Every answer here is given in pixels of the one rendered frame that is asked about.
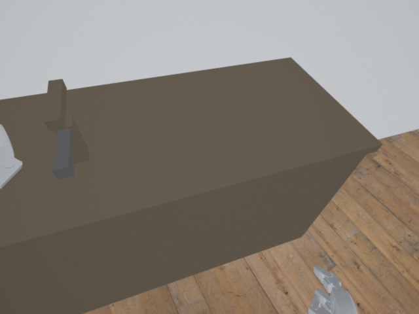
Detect right robot hand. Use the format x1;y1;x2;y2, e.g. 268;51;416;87
308;266;358;314

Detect left robot hand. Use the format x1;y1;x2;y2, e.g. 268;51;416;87
0;124;22;188

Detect tap lever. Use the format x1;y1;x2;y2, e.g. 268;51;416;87
51;128;74;180

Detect counter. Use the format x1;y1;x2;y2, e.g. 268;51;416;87
0;58;382;314

